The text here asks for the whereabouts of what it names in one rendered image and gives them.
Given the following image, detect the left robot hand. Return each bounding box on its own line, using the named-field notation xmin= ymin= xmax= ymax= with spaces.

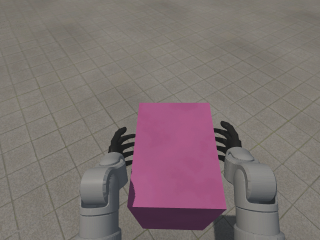
xmin=108 ymin=127 xmax=136 ymax=166

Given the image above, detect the right robot hand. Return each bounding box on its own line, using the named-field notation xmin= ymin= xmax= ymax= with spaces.
xmin=213 ymin=121 xmax=242 ymax=162

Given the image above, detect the robot right forearm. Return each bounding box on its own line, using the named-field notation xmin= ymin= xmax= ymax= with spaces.
xmin=223 ymin=147 xmax=285 ymax=240

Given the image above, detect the robot left forearm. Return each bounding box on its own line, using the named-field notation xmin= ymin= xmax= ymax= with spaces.
xmin=75 ymin=152 xmax=128 ymax=240

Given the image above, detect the carton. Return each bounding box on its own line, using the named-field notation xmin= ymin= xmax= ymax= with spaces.
xmin=127 ymin=102 xmax=227 ymax=231

